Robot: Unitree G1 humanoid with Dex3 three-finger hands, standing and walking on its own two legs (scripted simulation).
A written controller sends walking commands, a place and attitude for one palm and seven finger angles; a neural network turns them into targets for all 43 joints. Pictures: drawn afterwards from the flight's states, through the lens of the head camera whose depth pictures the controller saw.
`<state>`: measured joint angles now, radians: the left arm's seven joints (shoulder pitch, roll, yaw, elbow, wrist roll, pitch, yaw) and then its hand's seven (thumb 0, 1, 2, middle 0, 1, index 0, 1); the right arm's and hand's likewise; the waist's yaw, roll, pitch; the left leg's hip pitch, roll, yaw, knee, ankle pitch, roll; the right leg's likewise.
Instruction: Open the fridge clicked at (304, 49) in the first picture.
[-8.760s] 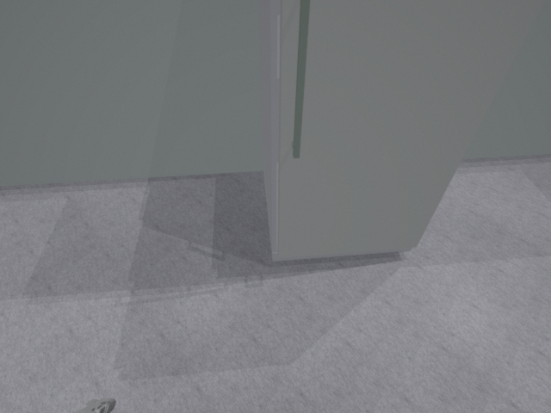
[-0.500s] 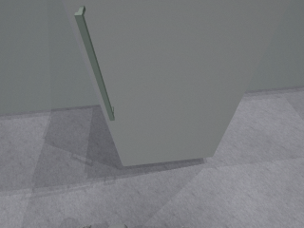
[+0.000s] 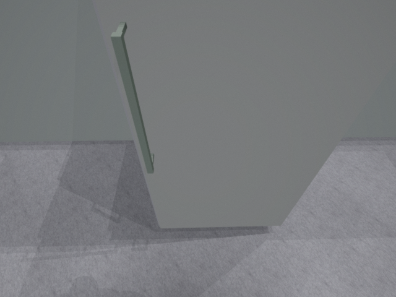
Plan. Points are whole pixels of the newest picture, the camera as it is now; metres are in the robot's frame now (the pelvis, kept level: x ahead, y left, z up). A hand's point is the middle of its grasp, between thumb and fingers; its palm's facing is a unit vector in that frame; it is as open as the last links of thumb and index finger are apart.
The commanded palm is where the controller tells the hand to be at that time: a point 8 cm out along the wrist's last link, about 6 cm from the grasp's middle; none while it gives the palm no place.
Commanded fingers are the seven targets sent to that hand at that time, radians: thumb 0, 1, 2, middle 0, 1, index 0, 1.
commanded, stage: come to a stop and stand still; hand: left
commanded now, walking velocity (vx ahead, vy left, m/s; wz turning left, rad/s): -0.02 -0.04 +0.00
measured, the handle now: (139, 115) +0.47 +0.19 +0.10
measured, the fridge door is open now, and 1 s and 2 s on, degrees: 0 0 0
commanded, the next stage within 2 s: none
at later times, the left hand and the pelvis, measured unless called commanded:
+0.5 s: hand out of the picture +0.00 +0.19 -0.17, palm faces +0.00 -0.98 -0.20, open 7.3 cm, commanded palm none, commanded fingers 0.00 0.90 0.90 -0.20 -0.30 -0.20 -0.30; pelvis -0.01 +0.02 +0.00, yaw +0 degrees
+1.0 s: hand out of the picture +0.00 +0.26 -0.18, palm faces +0.02 -0.98 -0.20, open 7.3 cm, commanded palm none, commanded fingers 0.00 0.90 0.90 -0.20 -0.30 -0.20 -0.30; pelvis +0.00 +0.08 +0.00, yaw -1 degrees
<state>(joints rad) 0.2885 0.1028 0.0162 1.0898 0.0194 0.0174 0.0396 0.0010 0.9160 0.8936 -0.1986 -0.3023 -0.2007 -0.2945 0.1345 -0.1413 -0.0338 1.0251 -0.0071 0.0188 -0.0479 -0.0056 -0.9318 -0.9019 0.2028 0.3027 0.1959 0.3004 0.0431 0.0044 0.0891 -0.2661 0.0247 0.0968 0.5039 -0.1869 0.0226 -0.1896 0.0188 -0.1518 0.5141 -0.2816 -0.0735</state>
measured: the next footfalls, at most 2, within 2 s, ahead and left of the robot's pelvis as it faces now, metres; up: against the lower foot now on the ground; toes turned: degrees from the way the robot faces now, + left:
none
